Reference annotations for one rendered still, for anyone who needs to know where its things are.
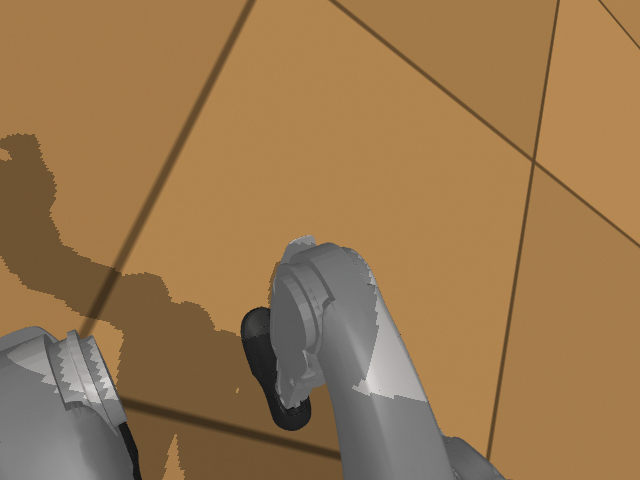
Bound right robot foot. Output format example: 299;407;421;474
241;307;311;431

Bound right robot hand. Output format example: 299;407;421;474
439;428;506;480

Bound left robot foot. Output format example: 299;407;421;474
118;421;142;480

